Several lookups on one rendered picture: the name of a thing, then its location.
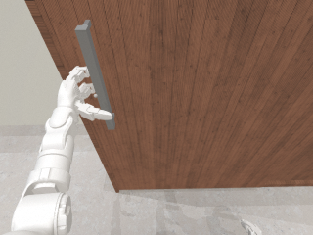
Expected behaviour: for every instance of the handle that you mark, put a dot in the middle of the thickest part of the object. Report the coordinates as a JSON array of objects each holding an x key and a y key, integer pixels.
[{"x": 87, "y": 47}]

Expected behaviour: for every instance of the robot left upper arm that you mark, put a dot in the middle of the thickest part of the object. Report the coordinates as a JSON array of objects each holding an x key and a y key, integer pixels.
[{"x": 43, "y": 214}]

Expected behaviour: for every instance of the robot left forearm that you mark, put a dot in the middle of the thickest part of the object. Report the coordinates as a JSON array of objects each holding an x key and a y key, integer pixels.
[{"x": 51, "y": 171}]

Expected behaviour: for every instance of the right robot hand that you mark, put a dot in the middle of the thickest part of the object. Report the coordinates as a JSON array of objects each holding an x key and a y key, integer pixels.
[{"x": 250, "y": 228}]

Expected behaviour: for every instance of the wardrobe door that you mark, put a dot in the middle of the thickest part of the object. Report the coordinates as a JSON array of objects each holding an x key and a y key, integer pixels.
[
  {"x": 298, "y": 168},
  {"x": 205, "y": 93}
]

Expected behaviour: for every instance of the left robot hand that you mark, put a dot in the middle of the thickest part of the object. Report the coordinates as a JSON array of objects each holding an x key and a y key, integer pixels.
[{"x": 69, "y": 94}]

